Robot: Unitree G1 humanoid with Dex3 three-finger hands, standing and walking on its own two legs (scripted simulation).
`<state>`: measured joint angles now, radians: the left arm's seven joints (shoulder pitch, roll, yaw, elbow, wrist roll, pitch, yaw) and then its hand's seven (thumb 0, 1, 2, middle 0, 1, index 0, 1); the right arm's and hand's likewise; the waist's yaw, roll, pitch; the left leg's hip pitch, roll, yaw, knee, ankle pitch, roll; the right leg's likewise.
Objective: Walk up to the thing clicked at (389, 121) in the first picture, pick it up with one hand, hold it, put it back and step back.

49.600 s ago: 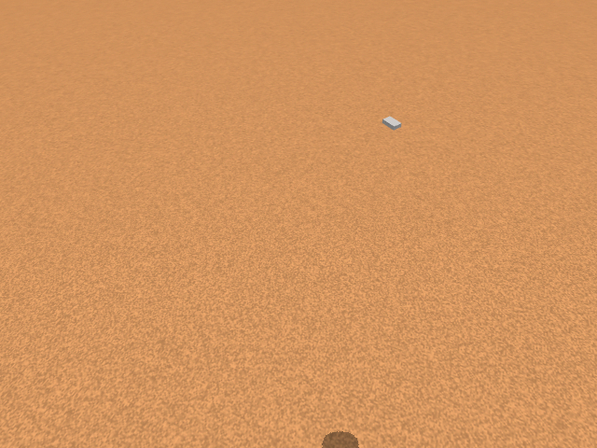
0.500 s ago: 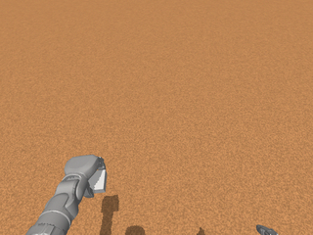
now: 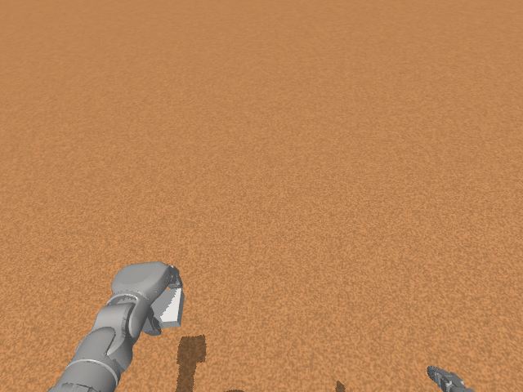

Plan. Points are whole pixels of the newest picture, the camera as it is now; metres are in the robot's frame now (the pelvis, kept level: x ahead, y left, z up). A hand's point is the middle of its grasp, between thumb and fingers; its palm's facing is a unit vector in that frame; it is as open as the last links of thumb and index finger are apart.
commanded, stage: hold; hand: left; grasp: from above
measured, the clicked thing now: (153, 309) +0.30 +0.24 -0.09
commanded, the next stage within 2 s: crouch in 1.00 s
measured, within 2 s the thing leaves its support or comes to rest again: neither
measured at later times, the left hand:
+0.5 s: hand (148, 308) +0.28 +0.22 -0.04, palm faces -0.45 -0.05 -0.89, open 8.9 cm
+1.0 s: hand (148, 305) +0.28 +0.22 -0.04, palm faces -0.46 -0.05 -0.89, open 8.9 cm
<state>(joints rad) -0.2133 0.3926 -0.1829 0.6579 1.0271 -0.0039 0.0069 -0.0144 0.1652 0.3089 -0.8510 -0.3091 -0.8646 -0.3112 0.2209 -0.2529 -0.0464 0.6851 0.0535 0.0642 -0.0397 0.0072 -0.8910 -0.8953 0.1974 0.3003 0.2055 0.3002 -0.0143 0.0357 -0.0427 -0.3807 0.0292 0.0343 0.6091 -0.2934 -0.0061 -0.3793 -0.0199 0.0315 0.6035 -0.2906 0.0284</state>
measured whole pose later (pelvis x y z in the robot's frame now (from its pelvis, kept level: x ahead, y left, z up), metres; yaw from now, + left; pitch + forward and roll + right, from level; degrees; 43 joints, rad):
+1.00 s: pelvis +0.00 +0.00 +0.01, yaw +0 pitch +1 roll +0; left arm -0.22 0.40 -0.19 0.65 1.02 -0.01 -0.01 -0.01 0.16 0.31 -0.85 -0.32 -0.86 -0.32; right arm 0.19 -0.25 -0.03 0.69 0.06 0.07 -0.06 0.01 -0.90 -0.90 0.20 0.30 0.21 0.30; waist 0.00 0.04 -0.01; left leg -0.29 0.03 0.04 0.51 -0.24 -0.01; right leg -0.29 -0.02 0.03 0.51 -0.25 0.02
